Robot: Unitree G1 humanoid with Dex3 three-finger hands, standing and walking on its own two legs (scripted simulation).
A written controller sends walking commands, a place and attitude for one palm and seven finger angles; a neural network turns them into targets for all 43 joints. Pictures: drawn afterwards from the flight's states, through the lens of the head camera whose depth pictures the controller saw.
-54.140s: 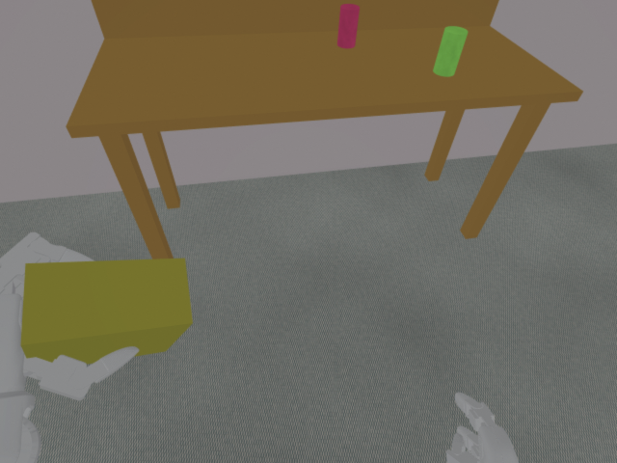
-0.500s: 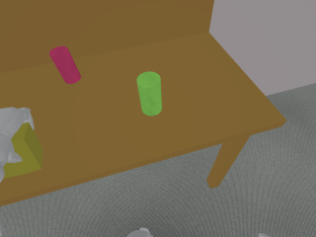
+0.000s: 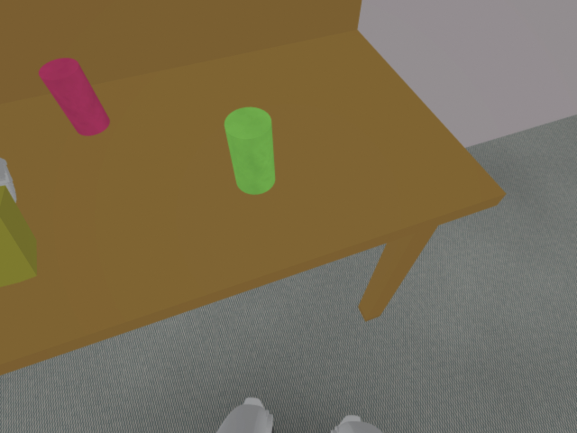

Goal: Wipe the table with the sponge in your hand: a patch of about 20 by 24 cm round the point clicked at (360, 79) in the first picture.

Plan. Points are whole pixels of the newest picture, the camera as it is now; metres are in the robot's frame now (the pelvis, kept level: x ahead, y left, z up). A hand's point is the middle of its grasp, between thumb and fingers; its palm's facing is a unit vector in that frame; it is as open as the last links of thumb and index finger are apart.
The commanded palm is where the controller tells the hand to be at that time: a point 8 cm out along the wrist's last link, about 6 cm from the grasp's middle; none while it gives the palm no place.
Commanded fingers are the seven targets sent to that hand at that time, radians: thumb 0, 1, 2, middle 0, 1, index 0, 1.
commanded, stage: wipe forward along the first lane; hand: left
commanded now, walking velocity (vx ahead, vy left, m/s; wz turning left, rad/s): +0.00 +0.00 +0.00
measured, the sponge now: out of the picture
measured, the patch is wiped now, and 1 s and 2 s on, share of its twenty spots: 0.05 0.20 0.55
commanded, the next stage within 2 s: slide across to the middle lane in 0.50 s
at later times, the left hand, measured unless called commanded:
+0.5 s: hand out of the picture +0.41 +0.46 +0.09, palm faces -0.20 +0.05 -0.98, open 10.4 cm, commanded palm +0.43 +0.43 +0.11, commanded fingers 0.00 0.10 1.30 -1.20 -1.60 -1.20 -1.60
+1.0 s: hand out of the picture +0.44 +0.44 +0.10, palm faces -0.15 +0.09 -0.99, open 10.5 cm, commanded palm +0.45 +0.39 +0.13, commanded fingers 0.00 0.10 1.30 -1.20 -1.60 -1.20 -1.60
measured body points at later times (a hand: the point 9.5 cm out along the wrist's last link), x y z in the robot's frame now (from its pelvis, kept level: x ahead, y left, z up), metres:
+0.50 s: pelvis +0.02 +0.03 +0.00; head +0.11 +0.04 +0.44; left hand +0.42 +0.45 +0.15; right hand +0.07 -0.25 -0.12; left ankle +0.06 +0.11 -0.70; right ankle +0.03 -0.10 -0.70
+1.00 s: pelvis +0.04 +0.04 +0.01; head +0.12 +0.05 +0.46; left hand +0.44 +0.44 +0.15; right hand +0.10 -0.23 -0.11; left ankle +0.06 +0.11 -0.70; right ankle +0.03 -0.10 -0.70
